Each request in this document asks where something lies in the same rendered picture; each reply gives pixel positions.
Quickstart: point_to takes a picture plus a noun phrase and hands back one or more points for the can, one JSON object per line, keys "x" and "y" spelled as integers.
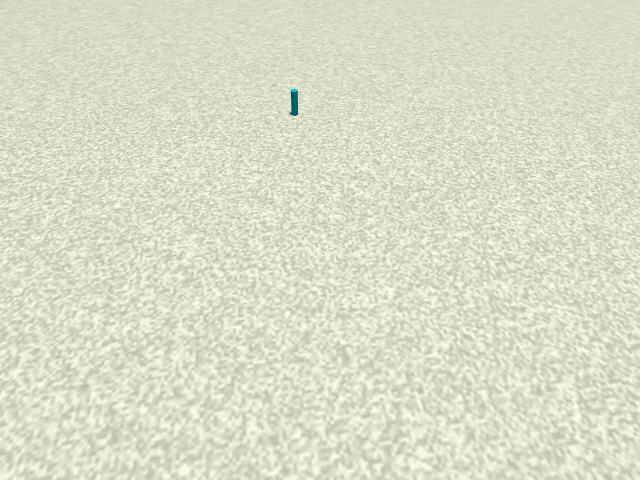
{"x": 294, "y": 102}

